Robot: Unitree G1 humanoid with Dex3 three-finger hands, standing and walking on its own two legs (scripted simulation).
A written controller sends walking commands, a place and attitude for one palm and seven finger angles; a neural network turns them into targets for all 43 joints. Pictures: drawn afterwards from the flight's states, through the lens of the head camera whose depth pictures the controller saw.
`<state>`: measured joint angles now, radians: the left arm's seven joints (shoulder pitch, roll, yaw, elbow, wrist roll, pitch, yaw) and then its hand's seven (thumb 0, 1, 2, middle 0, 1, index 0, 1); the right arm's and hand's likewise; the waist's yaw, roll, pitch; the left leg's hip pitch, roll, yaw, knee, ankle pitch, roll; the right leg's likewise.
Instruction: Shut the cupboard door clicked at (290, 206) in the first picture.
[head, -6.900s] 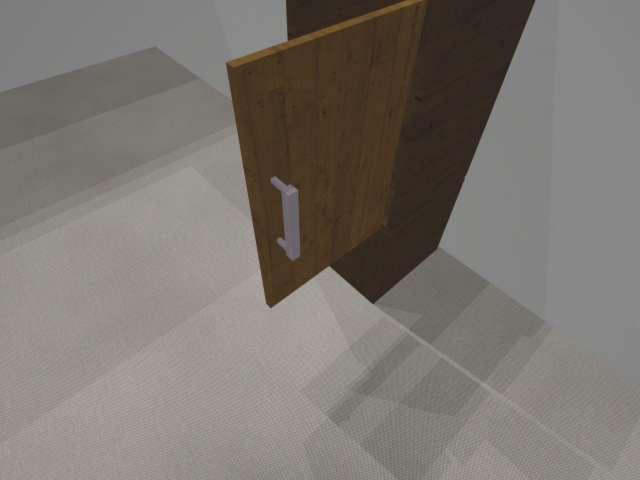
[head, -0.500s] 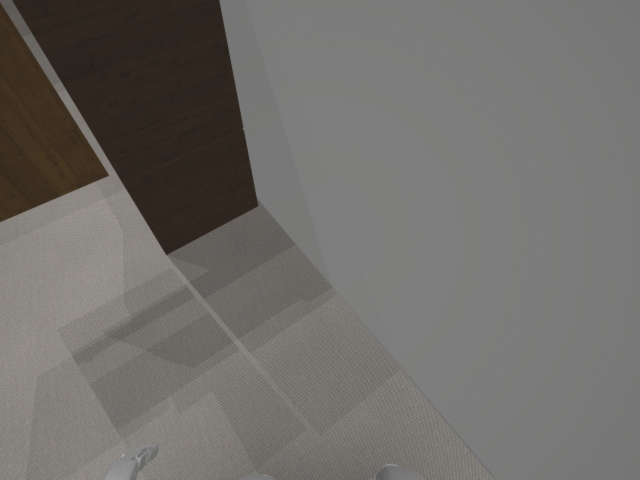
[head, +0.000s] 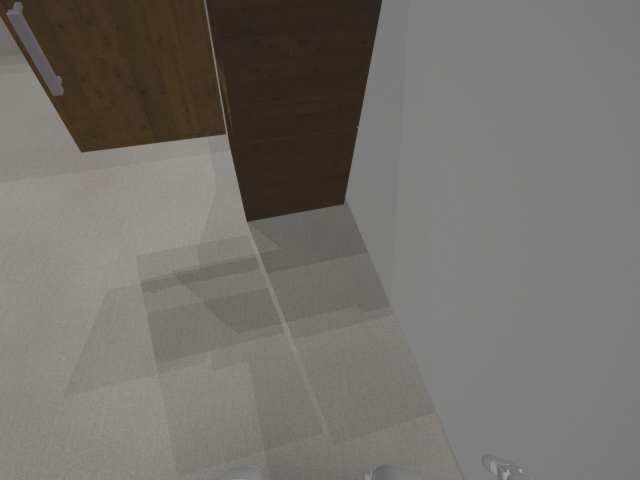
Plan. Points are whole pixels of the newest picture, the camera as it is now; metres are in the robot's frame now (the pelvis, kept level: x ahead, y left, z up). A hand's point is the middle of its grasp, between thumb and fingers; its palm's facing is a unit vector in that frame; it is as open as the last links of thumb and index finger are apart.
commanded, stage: turn to face it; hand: left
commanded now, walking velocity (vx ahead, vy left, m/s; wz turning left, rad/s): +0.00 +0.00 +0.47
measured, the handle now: (38, 51) +0.87 +0.65 -0.03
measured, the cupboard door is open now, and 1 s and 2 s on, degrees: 90 90 90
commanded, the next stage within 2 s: take the last steps up to it in 0.44 s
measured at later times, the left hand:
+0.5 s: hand out of the picture +0.04 +0.15 -0.15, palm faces +0.21 -0.95 -0.23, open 7.4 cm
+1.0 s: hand out of the picture +0.07 +0.18 -0.15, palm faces +0.35 -0.90 -0.25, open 7.4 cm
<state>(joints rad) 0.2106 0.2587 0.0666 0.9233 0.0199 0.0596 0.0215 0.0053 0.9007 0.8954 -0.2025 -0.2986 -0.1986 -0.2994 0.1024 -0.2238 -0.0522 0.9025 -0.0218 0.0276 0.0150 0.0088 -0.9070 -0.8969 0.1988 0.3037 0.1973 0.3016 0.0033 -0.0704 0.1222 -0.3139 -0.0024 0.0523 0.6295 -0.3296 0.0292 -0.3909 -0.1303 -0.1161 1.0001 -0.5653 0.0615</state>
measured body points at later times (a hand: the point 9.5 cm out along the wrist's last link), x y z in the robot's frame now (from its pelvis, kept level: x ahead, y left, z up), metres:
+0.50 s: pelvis +0.01 -0.04 +0.02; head +0.06 -0.04 +0.46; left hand +0.03 +0.20 -0.13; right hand +0.14 -0.28 -0.14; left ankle -0.04 +0.08 -0.67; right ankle +0.03 -0.15 -0.72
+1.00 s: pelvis +0.06 -0.03 +0.00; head +0.09 -0.05 +0.45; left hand +0.05 +0.23 -0.13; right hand +0.12 -0.25 -0.17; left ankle -0.02 +0.07 -0.70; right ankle +0.12 -0.12 -0.73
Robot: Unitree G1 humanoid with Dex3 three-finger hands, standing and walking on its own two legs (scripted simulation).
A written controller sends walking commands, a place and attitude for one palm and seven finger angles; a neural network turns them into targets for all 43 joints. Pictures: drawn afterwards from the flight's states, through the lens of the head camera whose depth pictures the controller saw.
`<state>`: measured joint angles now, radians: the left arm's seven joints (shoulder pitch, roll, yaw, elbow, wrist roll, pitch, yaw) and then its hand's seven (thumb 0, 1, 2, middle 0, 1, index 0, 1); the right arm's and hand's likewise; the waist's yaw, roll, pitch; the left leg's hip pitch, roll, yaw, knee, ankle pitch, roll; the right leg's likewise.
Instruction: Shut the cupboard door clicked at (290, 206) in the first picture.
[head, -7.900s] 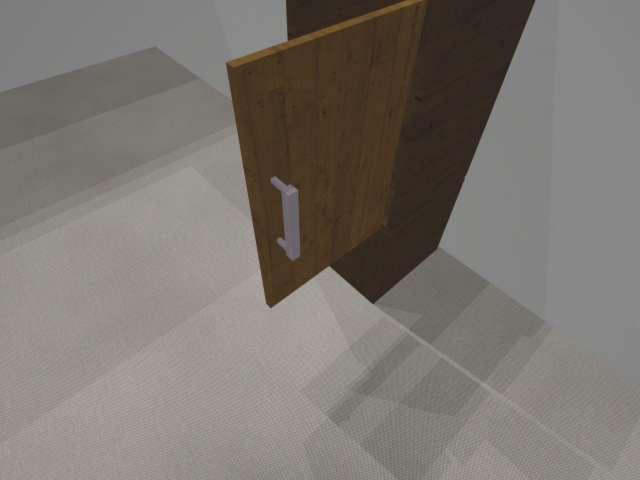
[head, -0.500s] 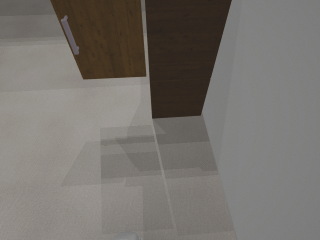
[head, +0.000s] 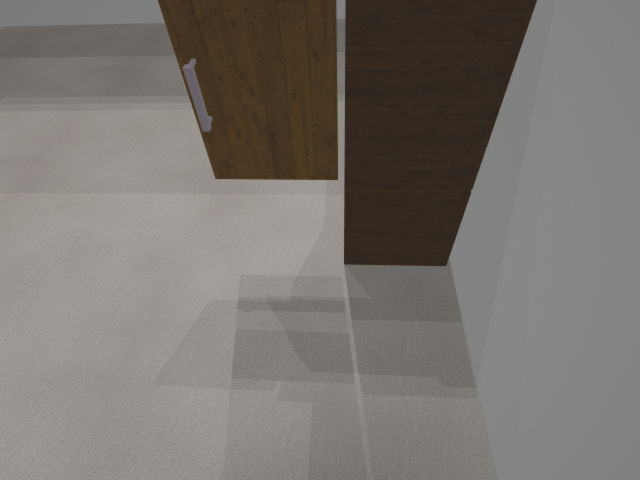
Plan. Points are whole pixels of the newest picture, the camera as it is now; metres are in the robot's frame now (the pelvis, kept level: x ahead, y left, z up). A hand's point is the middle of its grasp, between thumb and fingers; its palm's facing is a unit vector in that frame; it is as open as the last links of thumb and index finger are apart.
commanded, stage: take the last steps up to it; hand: left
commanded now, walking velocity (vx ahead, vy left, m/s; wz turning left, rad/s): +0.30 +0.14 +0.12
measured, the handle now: (200, 96) +0.98 +0.38 -0.03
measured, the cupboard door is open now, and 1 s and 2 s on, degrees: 90 90 90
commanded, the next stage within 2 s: come to a stop and stand still in 1.18 s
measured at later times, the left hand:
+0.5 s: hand out of the picture +0.07 +0.25 -0.18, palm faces +0.14 -0.98 -0.16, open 7.4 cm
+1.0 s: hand (195, 316) +0.40 +0.26 -0.14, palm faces +0.04 -0.97 -0.23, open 7.2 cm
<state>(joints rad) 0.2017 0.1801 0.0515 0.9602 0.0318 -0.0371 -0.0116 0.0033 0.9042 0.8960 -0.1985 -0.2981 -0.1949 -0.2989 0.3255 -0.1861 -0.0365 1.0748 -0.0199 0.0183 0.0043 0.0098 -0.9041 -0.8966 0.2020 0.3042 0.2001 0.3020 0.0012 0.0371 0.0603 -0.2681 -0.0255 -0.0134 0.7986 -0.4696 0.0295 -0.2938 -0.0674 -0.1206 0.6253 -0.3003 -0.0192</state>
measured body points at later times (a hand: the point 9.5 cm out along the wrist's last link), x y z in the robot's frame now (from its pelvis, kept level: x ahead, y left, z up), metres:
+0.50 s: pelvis +0.15 +0.08 +0.00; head +0.19 +0.10 +0.45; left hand +0.07 +0.30 -0.16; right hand +0.27 -0.13 -0.14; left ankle +0.19 +0.19 -0.73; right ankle +0.06 -0.06 -0.66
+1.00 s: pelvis +0.34 +0.08 +0.02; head +0.37 +0.06 +0.47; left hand +0.40 +0.32 -0.12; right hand +0.33 -0.15 -0.14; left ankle +0.34 +0.23 -0.66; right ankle +0.33 +0.00 -0.73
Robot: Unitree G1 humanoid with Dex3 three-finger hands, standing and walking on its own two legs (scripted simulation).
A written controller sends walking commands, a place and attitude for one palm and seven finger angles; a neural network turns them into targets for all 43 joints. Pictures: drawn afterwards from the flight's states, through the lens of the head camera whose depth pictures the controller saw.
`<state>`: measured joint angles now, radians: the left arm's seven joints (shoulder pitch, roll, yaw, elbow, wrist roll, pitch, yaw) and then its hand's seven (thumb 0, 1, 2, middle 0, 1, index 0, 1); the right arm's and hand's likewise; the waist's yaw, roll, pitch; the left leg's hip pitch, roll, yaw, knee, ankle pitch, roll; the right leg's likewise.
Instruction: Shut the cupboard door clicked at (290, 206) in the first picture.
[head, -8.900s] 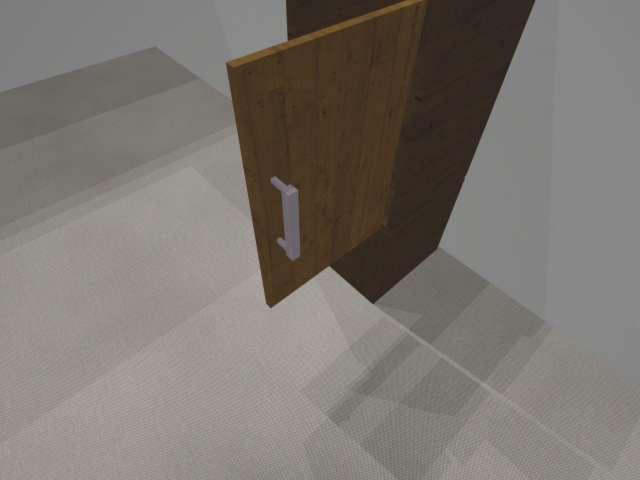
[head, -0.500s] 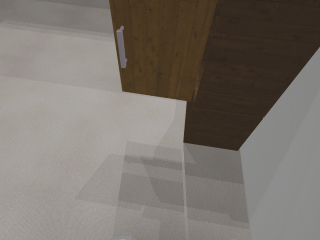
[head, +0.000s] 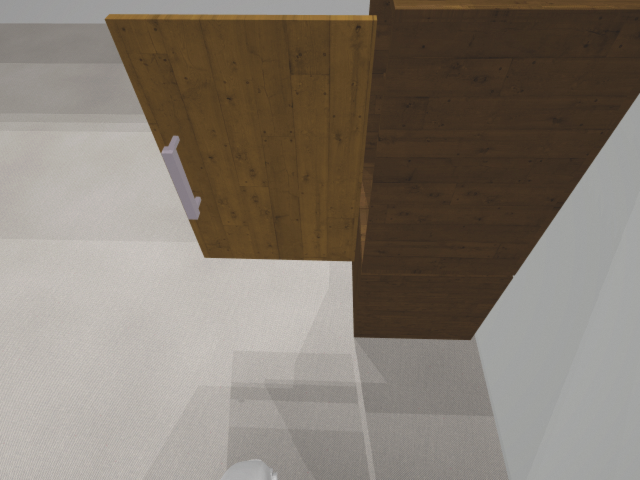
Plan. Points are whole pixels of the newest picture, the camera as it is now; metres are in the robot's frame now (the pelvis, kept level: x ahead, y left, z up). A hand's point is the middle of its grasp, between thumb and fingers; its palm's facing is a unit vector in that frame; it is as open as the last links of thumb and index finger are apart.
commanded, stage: take the last steps up to it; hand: left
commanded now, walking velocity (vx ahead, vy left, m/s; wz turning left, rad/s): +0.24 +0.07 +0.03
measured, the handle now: (184, 179) +0.65 +0.30 -0.05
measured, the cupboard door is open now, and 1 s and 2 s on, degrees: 90 90 90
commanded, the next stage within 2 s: come to a stop and stand still in 0.18 s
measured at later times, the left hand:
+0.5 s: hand (175, 454) +0.18 +0.23 -0.19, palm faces +0.02 -0.98 -0.20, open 7.4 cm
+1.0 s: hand (176, 438) +0.21 +0.24 -0.19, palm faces +0.04 -0.98 -0.19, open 7.4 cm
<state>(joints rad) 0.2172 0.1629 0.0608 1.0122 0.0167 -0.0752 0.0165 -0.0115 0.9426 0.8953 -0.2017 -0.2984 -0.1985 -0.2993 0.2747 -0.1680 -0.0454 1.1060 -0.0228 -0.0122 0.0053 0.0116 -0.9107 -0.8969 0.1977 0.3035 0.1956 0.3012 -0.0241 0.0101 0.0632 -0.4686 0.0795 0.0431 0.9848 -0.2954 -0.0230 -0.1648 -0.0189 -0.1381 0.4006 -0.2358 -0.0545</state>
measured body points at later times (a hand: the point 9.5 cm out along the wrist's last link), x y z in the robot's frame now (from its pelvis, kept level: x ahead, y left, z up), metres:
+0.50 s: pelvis +0.15 +0.05 -0.01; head +0.18 +0.06 +0.44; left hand +0.18 +0.29 -0.17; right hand +0.21 -0.18 -0.16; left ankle +0.18 +0.16 -0.75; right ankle +0.16 -0.06 -0.73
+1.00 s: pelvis +0.15 +0.05 -0.01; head +0.18 +0.07 +0.44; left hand +0.21 +0.29 -0.17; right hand +0.19 -0.18 -0.16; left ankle +0.13 +0.16 -0.75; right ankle +0.16 -0.06 -0.74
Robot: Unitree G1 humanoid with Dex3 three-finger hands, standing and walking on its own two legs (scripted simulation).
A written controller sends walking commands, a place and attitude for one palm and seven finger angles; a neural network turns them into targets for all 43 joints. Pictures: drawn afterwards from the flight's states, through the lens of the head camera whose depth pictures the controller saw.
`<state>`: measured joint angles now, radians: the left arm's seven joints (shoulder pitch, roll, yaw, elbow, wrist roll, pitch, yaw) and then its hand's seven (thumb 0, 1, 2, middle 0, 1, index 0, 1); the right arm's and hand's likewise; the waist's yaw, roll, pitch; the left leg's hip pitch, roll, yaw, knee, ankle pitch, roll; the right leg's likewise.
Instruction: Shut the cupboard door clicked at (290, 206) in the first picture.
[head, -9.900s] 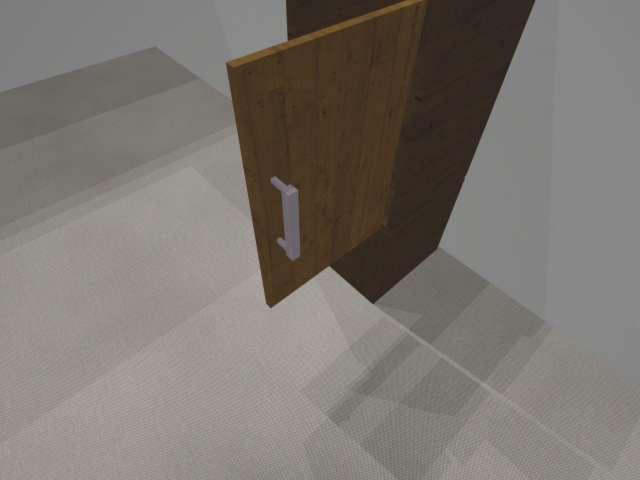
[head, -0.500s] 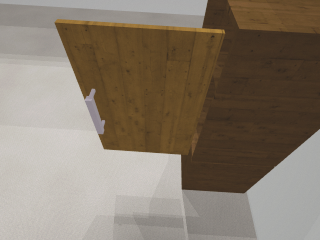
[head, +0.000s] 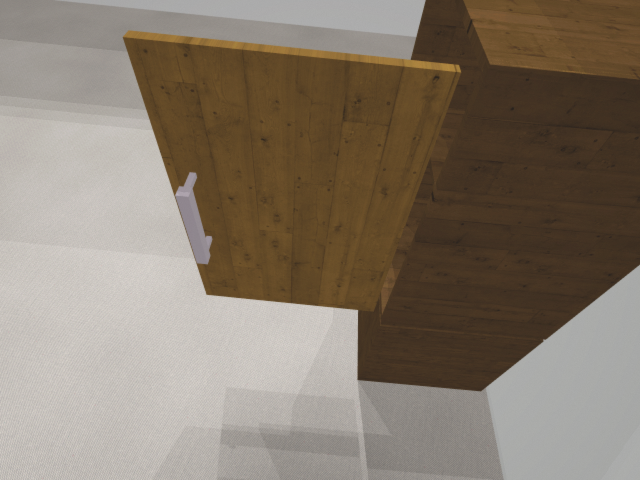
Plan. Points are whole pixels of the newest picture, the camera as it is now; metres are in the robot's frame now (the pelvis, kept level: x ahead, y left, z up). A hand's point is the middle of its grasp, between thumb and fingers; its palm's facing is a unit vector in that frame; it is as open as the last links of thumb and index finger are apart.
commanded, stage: come to a stop and stand still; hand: left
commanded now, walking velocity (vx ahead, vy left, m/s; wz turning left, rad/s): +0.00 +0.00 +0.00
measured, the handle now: (197, 220) +0.50 +0.25 -0.04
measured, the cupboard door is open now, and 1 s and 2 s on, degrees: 90 90 90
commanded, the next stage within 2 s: look again from close up in 0.18 s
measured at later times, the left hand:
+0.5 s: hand out of the picture +0.02 +0.19 -0.17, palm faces -0.01 -0.98 -0.22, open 7.4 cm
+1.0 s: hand (172, 427) +0.18 +0.19 -0.04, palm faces +0.23 -0.97 -0.12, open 7.3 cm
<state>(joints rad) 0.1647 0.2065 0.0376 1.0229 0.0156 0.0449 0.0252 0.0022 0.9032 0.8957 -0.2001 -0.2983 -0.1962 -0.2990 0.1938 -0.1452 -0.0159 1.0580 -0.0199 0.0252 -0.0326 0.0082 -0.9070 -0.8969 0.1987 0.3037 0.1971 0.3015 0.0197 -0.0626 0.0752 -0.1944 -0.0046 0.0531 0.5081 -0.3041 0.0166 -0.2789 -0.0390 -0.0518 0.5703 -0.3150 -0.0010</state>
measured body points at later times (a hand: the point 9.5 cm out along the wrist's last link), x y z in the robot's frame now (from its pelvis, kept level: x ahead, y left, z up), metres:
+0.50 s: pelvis +0.00 +0.01 +0.00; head +0.01 +0.00 +0.45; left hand +0.02 +0.24 -0.15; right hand +0.01 -0.21 -0.16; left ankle -0.02 +0.11 -0.73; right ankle +0.02 -0.12 -0.73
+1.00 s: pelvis +0.00 +0.00 -0.01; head +0.01 -0.01 +0.44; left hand +0.16 +0.24 -0.03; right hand +0.09 -0.25 -0.13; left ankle -0.02 +0.11 -0.73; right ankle +0.02 -0.12 -0.73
